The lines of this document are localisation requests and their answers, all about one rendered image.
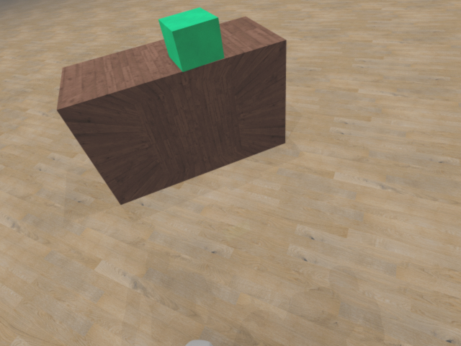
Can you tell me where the pedestal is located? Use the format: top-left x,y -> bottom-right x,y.
57,17 -> 287,205

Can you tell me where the carton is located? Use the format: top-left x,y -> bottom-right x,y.
158,7 -> 224,72

